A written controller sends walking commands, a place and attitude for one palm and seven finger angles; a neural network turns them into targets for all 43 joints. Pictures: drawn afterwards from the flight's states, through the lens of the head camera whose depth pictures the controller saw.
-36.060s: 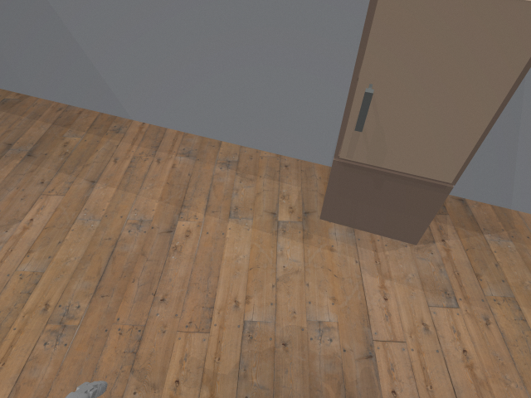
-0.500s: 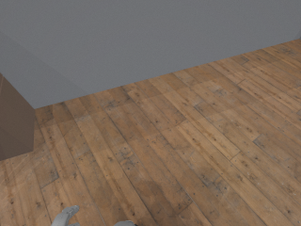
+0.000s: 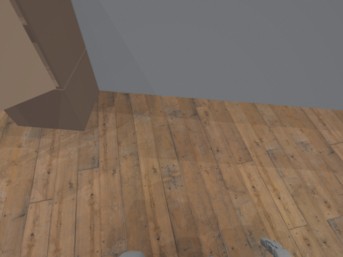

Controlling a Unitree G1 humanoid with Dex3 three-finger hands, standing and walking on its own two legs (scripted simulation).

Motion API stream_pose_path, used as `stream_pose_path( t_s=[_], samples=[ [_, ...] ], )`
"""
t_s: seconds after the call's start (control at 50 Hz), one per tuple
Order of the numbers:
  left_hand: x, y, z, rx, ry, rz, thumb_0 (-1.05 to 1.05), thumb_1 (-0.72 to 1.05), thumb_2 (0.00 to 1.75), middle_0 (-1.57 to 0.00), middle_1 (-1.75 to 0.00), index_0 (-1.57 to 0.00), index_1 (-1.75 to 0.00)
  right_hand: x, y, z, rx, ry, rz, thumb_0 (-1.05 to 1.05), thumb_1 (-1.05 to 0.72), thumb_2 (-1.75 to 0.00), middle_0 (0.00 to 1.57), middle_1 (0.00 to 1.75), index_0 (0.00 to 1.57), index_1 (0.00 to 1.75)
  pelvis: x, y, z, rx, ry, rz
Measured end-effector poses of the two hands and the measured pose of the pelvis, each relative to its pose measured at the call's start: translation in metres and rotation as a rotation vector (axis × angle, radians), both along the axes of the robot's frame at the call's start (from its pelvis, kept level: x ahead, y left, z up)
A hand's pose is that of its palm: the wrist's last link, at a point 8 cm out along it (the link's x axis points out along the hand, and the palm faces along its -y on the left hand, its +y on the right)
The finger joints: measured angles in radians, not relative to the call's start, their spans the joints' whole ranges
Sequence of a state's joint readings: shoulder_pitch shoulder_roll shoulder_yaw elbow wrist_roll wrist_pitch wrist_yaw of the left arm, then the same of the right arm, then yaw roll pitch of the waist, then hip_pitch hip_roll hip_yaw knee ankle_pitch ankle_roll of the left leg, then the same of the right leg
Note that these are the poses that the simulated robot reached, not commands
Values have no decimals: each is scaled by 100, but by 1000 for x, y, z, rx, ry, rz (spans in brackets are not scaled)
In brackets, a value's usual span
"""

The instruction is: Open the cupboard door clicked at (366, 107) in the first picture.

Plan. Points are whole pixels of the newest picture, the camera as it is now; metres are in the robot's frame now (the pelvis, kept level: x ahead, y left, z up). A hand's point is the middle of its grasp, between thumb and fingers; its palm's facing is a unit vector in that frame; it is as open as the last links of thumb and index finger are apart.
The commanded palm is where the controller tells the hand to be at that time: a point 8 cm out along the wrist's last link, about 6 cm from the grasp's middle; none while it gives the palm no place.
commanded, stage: turn to face it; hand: left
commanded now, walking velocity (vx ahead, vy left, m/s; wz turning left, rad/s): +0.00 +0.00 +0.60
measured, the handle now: out of the picture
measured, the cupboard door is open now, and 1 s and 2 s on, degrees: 43 43 43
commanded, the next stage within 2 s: take the last steps up to it in 1.18 s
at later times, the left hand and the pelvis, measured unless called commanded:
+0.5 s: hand out of the picture +0.05 +0.16 -0.13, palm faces +0.27 -0.92 -0.27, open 7.4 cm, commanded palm none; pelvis +0.01 -0.05 +0.02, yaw +17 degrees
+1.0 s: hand out of the picture -0.06 +0.21 -0.15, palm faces +0.54 -0.80 -0.25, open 7.4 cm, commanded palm none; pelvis +0.00 -0.01 +0.02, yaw +31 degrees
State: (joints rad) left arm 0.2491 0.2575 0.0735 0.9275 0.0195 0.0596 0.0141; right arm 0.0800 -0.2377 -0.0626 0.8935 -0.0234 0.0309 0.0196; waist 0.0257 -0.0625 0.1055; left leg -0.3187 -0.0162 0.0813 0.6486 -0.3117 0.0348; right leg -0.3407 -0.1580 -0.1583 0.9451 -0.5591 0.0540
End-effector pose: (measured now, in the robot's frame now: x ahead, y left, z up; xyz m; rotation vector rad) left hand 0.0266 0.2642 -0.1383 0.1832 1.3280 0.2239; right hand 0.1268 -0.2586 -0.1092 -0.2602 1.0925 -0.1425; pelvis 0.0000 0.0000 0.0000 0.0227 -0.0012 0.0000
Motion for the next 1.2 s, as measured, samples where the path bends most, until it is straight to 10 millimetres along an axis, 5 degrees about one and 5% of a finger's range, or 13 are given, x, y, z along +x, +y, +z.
stream_pose_path(
  t_s=[0.18, 0.36, 0.48, 0.58, 0.76, 0.86, 1.02, 1.2],
  samples=[
    [22, 6, 25, 19, -99, 47, 1, 91, 90, -20, -29, -20, -29, -8, 13, 5, 5, 73, 68, 1, -90, -89, 21, 30, 21, 30, 0, -3, 16, -28, 8, 85],
    [40, -29, 37, 65, -210, 76, 1, 91, 90, -20, -30, -20, -29, -20, -17, -26, 57, 173, 86, 1, -90, -89, 21, 30, 21, 30, 4, -39, 7, -14, 14, 188],
    [11, -56, 45, 49, -187, 157, 1, 91, 90, -20, -30, -21, -29, -3, -29, -21, 52, 203, 141, 1, -90, -89, 20, 30, 20, 30, 7, -47, 17, 2, -8, 285],
    [-19, -66, 38, 15, -159, 248, 1, 90, 90, -21, -30, -21, -29, 20, -20, -10, 32, 200, 219, 1, -90, -89, 20, 30, 20, 30, 9, -48, 21, 12, -6, 361],
    [-101, -44, -3, -32, -66, 446, 1, 90, 90, -21, -30, -21, -30, 79, 45, -3, -26, 76, 424, 1, -90, -89, 20, 30, 20, 30, 0, -21, 1, -16, 2, 480],
    [-124, -29, 2, -21, -7, 501, 1, 91, 90, -20, -30, -20, -29, 83, 72, 9, -40, 47, 487, 1, -90, -89, 20, 30, 20, 30, -3, -14, 10, -33, 3, 508],
    [-116, -23, 22, 11, -54, 522, 1, 91, 90, -20, -29, -20, -29, 68, 81, 7, -9, 105, 518, 1, -90, -89, 21, 30, 21, 30, 0, -15, 21, -41, 7, 545],
    [-82, -54, 28, 50, -120, 520, 1, 91, 90, -20, -29, -20, -29, 56, 47, -26, 38, 217, 503, 1, -90, -89, 21, 30, 21, 30, 16, -43, 11, -3, 20, 591]
  ],
)
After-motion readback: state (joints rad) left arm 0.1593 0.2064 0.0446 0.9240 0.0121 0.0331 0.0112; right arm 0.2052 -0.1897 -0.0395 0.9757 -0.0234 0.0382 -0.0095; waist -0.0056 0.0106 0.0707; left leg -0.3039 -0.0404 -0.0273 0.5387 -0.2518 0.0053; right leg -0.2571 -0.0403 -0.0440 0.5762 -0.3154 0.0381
